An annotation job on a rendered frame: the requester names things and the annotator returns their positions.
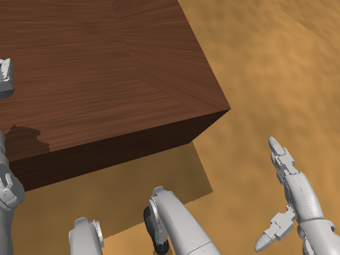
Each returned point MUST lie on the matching left robot arm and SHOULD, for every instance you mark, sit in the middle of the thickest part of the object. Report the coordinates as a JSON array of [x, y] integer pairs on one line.
[[11, 194]]

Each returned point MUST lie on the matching right robot hand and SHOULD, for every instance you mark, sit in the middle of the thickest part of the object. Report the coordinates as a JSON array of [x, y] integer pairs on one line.
[[302, 201]]

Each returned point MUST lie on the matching right robot foot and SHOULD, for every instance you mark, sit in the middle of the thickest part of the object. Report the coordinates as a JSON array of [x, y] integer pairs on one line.
[[160, 249]]

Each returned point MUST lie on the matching left robot hand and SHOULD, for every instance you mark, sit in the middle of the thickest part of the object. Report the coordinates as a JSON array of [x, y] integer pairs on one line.
[[6, 75]]

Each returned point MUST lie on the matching right robot arm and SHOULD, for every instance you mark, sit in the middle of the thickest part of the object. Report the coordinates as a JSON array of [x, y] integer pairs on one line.
[[318, 237]]

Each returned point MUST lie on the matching can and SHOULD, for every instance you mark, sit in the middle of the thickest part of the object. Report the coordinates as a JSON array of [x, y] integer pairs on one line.
[[6, 94]]

